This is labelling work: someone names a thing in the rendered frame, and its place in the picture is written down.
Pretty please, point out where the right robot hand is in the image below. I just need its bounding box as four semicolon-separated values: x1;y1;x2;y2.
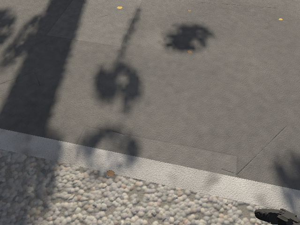
254;208;300;225

